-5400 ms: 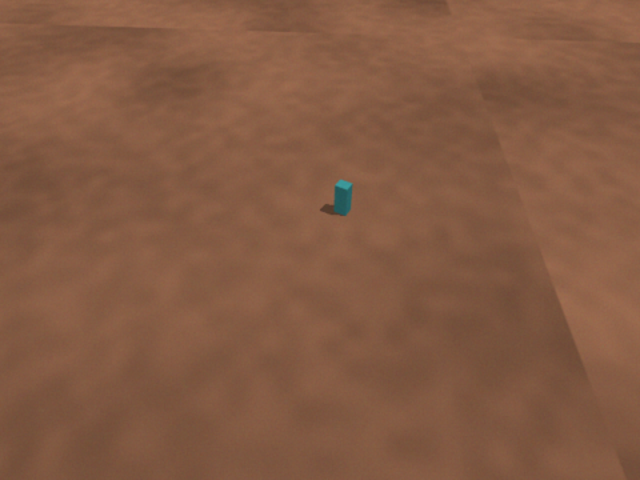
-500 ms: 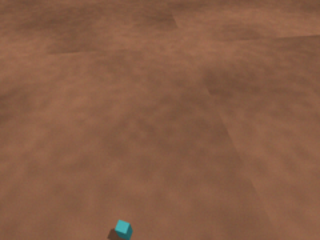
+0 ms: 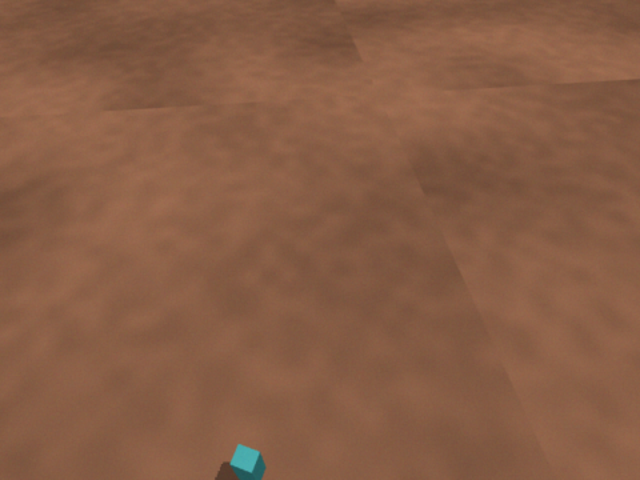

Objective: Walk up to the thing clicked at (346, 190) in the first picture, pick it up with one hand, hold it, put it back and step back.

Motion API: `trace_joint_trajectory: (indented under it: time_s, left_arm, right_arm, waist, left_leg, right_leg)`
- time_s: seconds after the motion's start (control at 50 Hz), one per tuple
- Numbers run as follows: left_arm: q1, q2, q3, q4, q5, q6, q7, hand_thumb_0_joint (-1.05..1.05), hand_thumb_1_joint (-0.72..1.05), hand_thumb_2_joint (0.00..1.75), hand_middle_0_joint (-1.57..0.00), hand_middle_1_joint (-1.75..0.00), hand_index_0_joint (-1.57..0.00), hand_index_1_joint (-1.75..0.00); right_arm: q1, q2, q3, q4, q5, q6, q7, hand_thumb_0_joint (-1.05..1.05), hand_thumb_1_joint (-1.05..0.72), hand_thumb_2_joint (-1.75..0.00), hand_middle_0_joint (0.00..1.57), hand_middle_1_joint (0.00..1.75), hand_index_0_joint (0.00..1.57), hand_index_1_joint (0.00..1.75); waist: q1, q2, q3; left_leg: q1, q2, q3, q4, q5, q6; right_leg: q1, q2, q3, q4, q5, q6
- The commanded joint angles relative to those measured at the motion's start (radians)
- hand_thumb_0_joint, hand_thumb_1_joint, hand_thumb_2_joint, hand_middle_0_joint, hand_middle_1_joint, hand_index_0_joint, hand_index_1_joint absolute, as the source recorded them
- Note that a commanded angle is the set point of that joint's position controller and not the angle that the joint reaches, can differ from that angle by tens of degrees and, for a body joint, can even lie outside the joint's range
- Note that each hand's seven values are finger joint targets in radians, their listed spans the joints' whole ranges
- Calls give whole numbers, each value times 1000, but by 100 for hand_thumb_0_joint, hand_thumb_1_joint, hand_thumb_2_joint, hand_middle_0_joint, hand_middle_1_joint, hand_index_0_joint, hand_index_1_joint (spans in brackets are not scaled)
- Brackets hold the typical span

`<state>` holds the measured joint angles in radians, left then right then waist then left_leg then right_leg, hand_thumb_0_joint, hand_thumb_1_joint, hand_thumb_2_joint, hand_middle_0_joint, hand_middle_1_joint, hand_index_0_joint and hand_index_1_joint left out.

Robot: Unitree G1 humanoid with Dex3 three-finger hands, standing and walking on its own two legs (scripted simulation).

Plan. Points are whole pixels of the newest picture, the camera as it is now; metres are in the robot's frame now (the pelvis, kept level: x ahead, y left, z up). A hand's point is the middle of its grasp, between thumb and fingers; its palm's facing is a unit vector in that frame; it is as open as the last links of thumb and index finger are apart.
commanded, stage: walk up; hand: left
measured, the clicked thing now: (248, 465) +0.32 +0.20 -0.70
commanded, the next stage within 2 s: stand in 0.10 s
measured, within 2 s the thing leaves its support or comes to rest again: neither
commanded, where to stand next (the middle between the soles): +0.00 +0.00 m, yaw -1 degrees
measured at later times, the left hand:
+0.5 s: hand out of the picture +0.07 +0.25 -0.15, palm faces -0.02 -0.94 -0.34, open 7.4 cm
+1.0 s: hand out of the picture +0.05 +0.24 -0.16, palm faces -0.04 -0.94 -0.34, open 7.4 cm
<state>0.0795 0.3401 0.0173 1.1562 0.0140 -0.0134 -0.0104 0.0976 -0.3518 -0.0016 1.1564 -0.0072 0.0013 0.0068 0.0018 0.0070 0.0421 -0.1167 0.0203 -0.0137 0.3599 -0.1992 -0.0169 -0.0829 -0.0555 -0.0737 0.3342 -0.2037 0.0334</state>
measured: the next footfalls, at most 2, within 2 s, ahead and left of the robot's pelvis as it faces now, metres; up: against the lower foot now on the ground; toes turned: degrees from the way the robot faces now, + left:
none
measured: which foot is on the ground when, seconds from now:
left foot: down 0.00-1.00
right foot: down 0.00-1.00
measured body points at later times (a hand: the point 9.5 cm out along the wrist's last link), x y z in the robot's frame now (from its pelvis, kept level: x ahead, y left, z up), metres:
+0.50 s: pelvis -0.01 +0.00 +0.00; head -0.01 -0.01 +0.45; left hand +0.07 +0.30 -0.13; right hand +0.07 -0.30 -0.13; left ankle +0.00 +0.13 -0.75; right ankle -0.01 -0.14 -0.75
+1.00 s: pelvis -0.02 -0.01 +0.00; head -0.01 -0.01 +0.45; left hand +0.05 +0.29 -0.13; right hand +0.04 -0.31 -0.14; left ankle +0.00 +0.13 -0.75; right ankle -0.01 -0.14 -0.75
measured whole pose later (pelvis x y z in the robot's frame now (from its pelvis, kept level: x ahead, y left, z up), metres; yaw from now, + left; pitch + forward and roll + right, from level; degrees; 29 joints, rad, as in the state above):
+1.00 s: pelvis -0.02 -0.01 +0.00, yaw -1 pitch -3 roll +0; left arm 0.12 0.35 0.00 1.14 0.01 -0.01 -0.02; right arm 0.12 -0.35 0.00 1.15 -0.01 0.00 0.01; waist 0.00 0.01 0.06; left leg -0.13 0.03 -0.01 0.33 -0.16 -0.03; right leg -0.11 -0.04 -0.07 0.34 -0.18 0.02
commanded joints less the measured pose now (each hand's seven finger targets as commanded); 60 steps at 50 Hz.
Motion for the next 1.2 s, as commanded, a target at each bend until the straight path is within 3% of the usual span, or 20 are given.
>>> trace_joint_trajectory:
  time_s: [0.0, 0.06, 0.08, 0.24, 0.6, 0.84, 0.88, 1.06, 1.18]
  left_arm:
    - [-66, 219, 41, -65, 0, -16, 18, 0, 90, 90, -20, -30, -20, -30]
    - [-59, 214, 42, -65, -2, -15, 17, 0, 90, 90, -20, -30, -20, -30]
    - [-54, 214, 36, -67, -7, -13, 19, 0, 90, 90, -20, -30, -20, -30]
    - [-45, 218, 32, -72, -7, -14, 17, 0, 90, 90, -20, -30, -20, -30]
    - [-29, 223, 25, -73, -4, -14, 14, 0, 90, 90, -20, -30, -20, -30]
    - [-16, 228, 26, -78, -1, -12, 12, 0, 90, 90, -20, -30, -20, -30]
    - [-15, 235, 28, -81, -3, -12, 12, 0, 90, 90, -20, -30, -20, -30]
    - [-4, 228, 23, -86, -6, -17, 13, 0, 90, 90, -20, -30, -20, -30]
    - [-7, 234, 23, -85, -6, -15, 15, 0, 90, 90, -20, -30, -20, -30]
  right_arm:
    - [-53, -212, -38, -62, 1, -27, -13, 0, -90, -90, 20, 30, 20, 30]
    - [-52, -213, -39, -67, 0, -28, -13, 0, -90, -90, 20, 30, 20, 30]
    - [-80, -217, -39, -78, -3, -30, -17, 0, -90, -90, 20, 30, 20, 30]
    - [-63, -215, -36, -78, 0, -32, -18, 0, -90, -90, 20, 30, 20, 30]
    - [-65, -217, -37, -70, -3, -25, -9, 0, -90, -90, 20, 30, 20, 30]
    - [-37, -211, -38, -69, -5, -24, -7, 0, -90, -90, 20, 30, 20, 30]
    - [-34, -213, -39, -67, -5, -24, -7, 0, -90, -90, 20, 30, 20, 30]
    - [-26, -218, -35, -70, -4, -28, -10, 0, -90, -90, 20, 30, 20, 30]
    - [-25, -211, -31, -71, -4, -26, -11, 0, -90, -90, 20, 30, 20, 30]
  waist:
    - [0, -2, -69]
    - [4, 6, -49]
    - [6, -4, -37]
    - [-1, 1, -116]
    - [-1, -3, -43]
    - [-1, -15, -26]
    - [-1, -17, -33]
    - [1, -6, -79]
    - [-1, -10, -60]
  left_leg:
    - [-28, 90, -68, -61, 208, 36]
    - [-36, 91, -78, -71, 204, 36]
    - [-19, 114, -82, -75, 269, 28]
    - [33, 117, -67, -67, 293, 25]
    - [-13, 106, -74, -99, 77, 24]
    - [-36, 100, -80, -99, 33, 24]
    - [-27, 102, -82, -98, 43, 24]
    - [9, 116, -73, -77, 178, 28]
    - [-3, 113, -71, -87, 151, 24]
  right_leg:
    - [38, -82, 76, -47, 150, -39]
    - [30, -74, 69, -48, 120, -38]
    - [8, -90, 81, -44, 175, -38]
    - [50, -99, 88, -47, 229, -40]
    - [-25, -91, 104, -93, 30, -39]
    - [-49, -85, 110, -96, -40, -42]
    - [-52, -87, 114, -91, -40, -46]
    - [-11, -93, 111, -62, 131, -48]
    - [-14, -92, 110, -65, 109, -47]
